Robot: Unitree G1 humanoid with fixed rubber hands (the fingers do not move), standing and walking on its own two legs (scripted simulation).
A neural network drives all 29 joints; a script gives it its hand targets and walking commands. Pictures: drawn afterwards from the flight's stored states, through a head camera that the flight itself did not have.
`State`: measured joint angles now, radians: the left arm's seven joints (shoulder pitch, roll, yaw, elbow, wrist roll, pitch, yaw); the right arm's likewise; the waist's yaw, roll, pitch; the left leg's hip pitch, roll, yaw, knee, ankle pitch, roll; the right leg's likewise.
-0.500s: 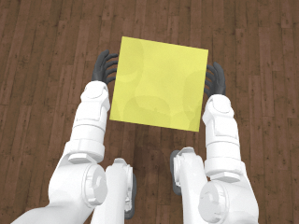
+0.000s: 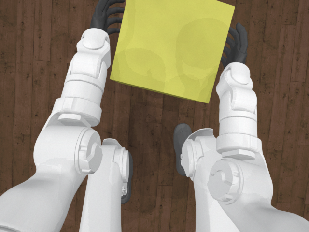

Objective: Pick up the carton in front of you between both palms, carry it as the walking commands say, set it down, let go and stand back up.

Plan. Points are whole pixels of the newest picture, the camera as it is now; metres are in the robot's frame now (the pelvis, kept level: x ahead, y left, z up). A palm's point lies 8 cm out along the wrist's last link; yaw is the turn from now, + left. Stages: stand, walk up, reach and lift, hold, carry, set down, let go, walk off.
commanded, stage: set down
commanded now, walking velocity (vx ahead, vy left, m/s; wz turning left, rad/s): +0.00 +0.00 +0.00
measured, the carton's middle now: (163, 54) +0.51 -0.06 -0.22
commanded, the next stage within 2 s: none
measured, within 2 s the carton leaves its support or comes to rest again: rests again in 1.02 s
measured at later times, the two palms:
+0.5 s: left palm (111, 39) +0.56 +0.07 -0.23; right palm (227, 55) +0.49 -0.22 -0.19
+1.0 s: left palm (114, 44) +0.55 +0.06 -0.24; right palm (229, 57) +0.49 -0.24 -0.21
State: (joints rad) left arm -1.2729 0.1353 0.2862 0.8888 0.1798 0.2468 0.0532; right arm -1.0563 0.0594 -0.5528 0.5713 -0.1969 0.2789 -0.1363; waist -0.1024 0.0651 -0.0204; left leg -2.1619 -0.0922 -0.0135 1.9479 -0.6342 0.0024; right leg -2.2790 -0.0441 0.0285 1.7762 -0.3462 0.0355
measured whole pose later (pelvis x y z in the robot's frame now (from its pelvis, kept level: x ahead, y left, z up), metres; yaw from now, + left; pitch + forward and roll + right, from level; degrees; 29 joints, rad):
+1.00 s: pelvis +0.00 +0.00 -0.06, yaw +0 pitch +45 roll -4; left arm -1.48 0.25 0.11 1.14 0.15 0.20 0.00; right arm -1.33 -0.14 -0.64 0.98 -0.13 0.16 -0.03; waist -0.17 -0.02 0.17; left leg -2.28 -0.13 -0.04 2.17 -0.66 -0.01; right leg -2.37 0.01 0.06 1.98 -0.39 0.09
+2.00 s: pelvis -0.01 -0.01 -0.01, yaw +0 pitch +44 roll -2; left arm -1.44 0.45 -0.01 1.04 -0.08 0.19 0.02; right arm -1.13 -0.14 -0.35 0.75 0.15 0.12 -0.18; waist -0.17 0.02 0.15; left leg -2.12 -0.08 -0.05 2.01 -0.66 -0.02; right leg -2.23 0.03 0.04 1.84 -0.37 0.06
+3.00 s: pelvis +0.06 -0.03 +0.23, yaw +2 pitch +39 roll +1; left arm -0.73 0.19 0.24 0.72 0.14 0.15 0.04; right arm -0.47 -0.07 -0.27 0.49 -0.07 0.13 0.03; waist -0.14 0.01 -0.10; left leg -1.28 -0.06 -0.08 1.01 -0.40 -0.03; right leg -1.38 -0.01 0.03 0.93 -0.22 0.01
